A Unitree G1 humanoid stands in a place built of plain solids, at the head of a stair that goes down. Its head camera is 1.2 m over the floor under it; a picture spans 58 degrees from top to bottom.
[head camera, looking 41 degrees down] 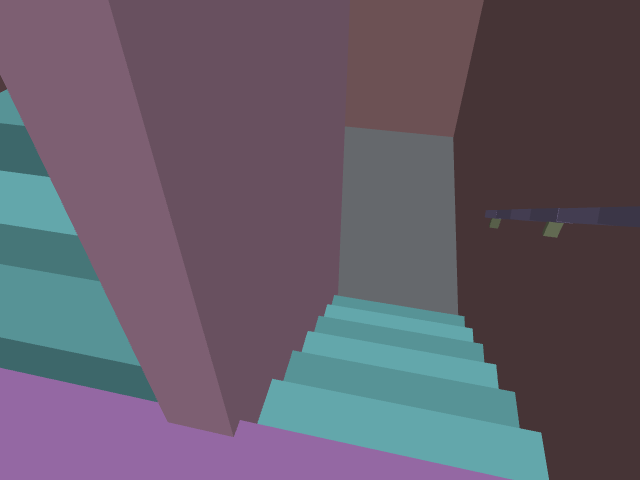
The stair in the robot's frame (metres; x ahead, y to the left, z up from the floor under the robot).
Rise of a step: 0.19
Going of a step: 0.26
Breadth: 0.91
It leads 12 degrees to the right of straight ahead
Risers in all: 7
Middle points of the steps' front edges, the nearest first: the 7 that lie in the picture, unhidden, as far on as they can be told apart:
0.50 -0.22 0.00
0.75 -0.27 -0.19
1.00 -0.33 -0.38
1.25 -0.38 -0.57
1.50 -0.44 -0.76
1.75 -0.49 -0.95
2.00 -0.55 -1.15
